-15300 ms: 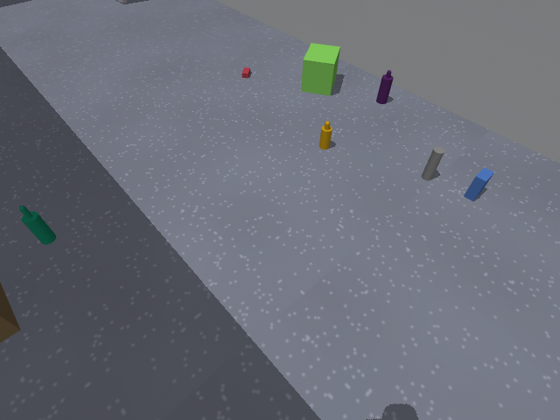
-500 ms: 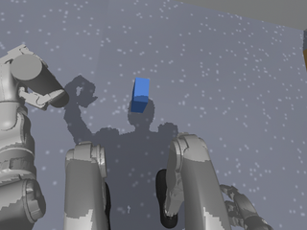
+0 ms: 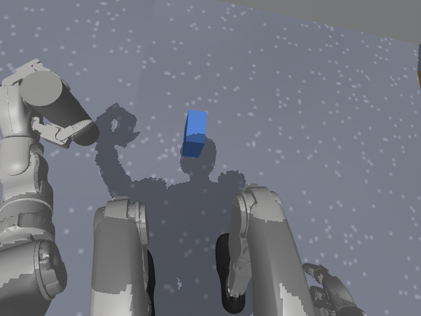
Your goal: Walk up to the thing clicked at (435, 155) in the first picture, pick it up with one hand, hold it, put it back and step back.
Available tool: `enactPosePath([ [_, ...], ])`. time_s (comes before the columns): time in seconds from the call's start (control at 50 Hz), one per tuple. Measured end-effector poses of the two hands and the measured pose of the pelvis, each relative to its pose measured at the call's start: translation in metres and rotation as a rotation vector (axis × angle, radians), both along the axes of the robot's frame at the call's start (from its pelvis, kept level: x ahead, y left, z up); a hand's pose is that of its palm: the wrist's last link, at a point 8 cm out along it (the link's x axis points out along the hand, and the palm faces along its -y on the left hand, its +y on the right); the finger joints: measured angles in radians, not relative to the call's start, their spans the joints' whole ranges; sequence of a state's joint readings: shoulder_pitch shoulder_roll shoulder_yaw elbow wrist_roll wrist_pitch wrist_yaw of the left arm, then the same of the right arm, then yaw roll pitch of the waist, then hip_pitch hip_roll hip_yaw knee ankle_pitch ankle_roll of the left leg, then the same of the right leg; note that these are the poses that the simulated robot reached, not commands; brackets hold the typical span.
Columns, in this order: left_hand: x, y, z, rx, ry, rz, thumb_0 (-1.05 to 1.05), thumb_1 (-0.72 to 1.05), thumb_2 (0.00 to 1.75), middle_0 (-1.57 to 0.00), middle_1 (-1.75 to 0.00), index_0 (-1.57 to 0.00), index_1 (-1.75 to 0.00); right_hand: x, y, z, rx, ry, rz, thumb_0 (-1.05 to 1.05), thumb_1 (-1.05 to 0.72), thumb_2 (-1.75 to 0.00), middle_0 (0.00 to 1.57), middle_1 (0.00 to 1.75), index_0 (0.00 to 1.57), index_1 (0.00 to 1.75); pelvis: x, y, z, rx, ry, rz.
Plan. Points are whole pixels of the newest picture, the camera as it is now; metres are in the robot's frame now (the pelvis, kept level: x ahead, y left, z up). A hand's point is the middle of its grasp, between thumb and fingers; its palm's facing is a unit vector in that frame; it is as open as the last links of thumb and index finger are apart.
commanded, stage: lift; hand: left
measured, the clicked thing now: (68, 115) +0.46 +0.22 -0.04
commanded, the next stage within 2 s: none
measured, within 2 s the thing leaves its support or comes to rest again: neither
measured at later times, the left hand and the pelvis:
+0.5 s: hand (44, 96) +0.45 +0.22 +0.04, palm faces +0.07 -1.00 -0.05, open 9.0 cm; pelvis +0.01 +0.00 +0.05, yaw +1 degrees
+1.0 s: hand out of the picture +0.41 +0.21 +0.22, palm faces +0.11 -0.99 -0.05, open 9.0 cm; pelvis +0.03 +0.00 +0.19, yaw +2 degrees
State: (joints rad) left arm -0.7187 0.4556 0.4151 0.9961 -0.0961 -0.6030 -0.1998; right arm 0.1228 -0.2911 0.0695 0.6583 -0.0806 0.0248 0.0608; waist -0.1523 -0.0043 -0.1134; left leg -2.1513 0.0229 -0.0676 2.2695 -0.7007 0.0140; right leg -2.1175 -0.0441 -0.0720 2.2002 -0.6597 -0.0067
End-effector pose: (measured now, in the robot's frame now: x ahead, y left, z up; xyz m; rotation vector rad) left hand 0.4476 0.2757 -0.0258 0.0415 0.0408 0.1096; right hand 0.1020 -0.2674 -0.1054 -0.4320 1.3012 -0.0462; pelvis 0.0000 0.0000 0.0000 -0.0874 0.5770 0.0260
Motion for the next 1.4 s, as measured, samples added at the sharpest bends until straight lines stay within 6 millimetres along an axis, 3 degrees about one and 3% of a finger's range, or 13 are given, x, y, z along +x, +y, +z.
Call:
enactPosePath([
  [0.2, -0.002, -0.005, 0.012, 0.002, -0.001, -0.018, -0.08, -0.53, 1.08, -0.92, -1.3, -0.97, -1.32, 0.001, -0.002, 0.004, 0.01, -0.013, -0.022, 0.01, -0.94, -0.9, 0.2, 0.3, 0.2, 0.3, 0.001, -0.002, 0.007, 0.01, 0.006, 0.002],
  [0.34, -0.008, -0.005, 0.036, -0.001, -0.009, -0.028, -0.08, -0.53, 1.08, -0.93, -1.29, -0.97, -1.32, 0.008, -0.002, 0.015, 0.018, -0.052, -0.046, 0.01, -0.95, -0.9, 0.2, 0.3, 0.2, 0.3, 0.003, -0.003, 0.02, 0.018, 0.01, 0.005],
  [0.46, -0.018, -0.005, 0.062, 0.001, -0.002, -0.031, -0.08, -0.53, 1.08, -0.92, -1.29, -0.97, -1.32, 0.022, 0.0, 0.037, 0.027, -0.112, -0.059, 0.01, -0.94, -0.9, 0.2, 0.3, 0.2, 0.3, 0.005, -0.002, 0.041, 0.022, 0.013, 0.007],
  [0.78, -0.046, -0.011, 0.163, 0.005, -0.01, -0.026, -0.08, -0.52, 1.08, -0.92, -1.3, -0.96, -1.32, 0.061, 0.01, 0.117, 0.06, -0.236, -0.076, 0.01, -0.92, -0.89, 0.2, 0.3, 0.2, 0.3, 0.014, -0.001, 0.12, 0.029, -0.029, 0.014],
  [0.98, -0.067, -0.014, 0.242, 0.009, 0.007, -0.003, -0.08, -0.52, 1.08, -0.91, -1.3, -0.96, -1.33, 0.084, 0.022, 0.187, 0.082, -0.311, -0.105, 0.01, -0.92, -0.89, 0.2, 0.3, 0.2, 0.3, 0.03, 0.003, 0.185, 0.031, -0.096, 0.018],
  [1.1, -0.068, -0.012, 0.284, 0.007, 0.002, 0.007, -0.08, -0.52, 1.09, -0.91, -1.3, -0.96, -1.33, 0.097, 0.027, 0.228, 0.085, -0.36, -0.092, 0.01, -0.92, -0.89, 0.2, 0.3, 0.2, 0.3, 0.039, 0.004, 0.221, 0.033, -0.15, 0.027],
  [1.26, -0.07, -0.016, 0.318, -0.006, 0.024, -0.012, -0.08, -0.52, 1.09, -0.92, -1.3, -0.96, -1.33, 0.102, 0.026, 0.271, 0.084, -0.394, -0.085, 0.01, -0.91, -0.89, 0.2, 0.3, 0.2, 0.3, 0.047, 0.005, 0.257, 0.037, -0.214, 0.03],
  [1.4, -0.077, -0.018, 0.342, -0.015, 0.019, -0.004, -0.08, -0.52, 1.09, -0.92, -1.3, -0.96, -1.32, 0.098, 0.028, 0.292, 0.091, -0.384, -0.084, 0.01, -0.92, -0.89, 0.2, 0.3, 0.2, 0.3, 0.053, 0.006, 0.28, 0.046, -0.255, 0.031],
])
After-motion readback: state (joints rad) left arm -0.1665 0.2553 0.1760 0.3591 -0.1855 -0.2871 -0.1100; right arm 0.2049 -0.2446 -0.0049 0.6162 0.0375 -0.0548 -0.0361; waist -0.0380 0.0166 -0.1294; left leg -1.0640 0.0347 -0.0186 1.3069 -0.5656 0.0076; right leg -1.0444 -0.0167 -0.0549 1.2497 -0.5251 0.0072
